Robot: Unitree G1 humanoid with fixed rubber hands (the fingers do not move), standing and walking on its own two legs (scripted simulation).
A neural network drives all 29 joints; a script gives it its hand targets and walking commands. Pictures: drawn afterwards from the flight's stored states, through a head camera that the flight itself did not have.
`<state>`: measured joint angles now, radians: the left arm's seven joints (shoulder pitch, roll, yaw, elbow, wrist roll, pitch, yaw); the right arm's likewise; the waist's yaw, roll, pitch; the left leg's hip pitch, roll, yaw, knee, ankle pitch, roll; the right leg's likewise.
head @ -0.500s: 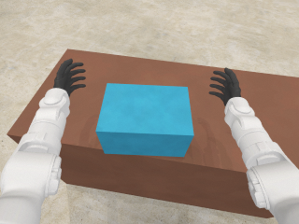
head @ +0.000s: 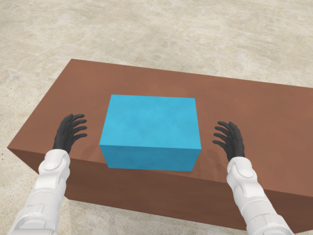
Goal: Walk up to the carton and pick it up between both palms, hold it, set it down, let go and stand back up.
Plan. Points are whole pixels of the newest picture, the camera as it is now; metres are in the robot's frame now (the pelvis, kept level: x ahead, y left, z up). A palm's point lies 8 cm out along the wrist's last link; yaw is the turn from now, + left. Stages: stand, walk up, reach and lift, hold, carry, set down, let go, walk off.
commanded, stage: set down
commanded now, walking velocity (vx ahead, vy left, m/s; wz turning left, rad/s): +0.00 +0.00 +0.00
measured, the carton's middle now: (151, 133) +0.42 +0.03 -0.05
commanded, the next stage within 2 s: let go in 1.68 s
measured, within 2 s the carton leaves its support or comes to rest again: neither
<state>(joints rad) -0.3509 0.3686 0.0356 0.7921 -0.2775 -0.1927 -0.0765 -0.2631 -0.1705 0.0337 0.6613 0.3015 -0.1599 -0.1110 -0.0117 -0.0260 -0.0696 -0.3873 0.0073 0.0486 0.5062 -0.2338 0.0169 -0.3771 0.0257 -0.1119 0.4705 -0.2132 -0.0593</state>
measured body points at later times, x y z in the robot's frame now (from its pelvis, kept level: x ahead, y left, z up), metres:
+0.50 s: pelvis +0.00 +0.00 -0.01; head +0.02 +0.02 +0.44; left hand +0.25 +0.26 -0.03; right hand +0.25 -0.20 -0.03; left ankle +0.01 +0.10 -0.74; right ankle +0.01 -0.08 -0.74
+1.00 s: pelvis +0.00 +0.00 +0.00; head +0.00 +0.02 +0.45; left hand +0.23 +0.26 -0.05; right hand +0.22 -0.20 -0.05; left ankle +0.01 +0.10 -0.74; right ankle +0.01 -0.08 -0.74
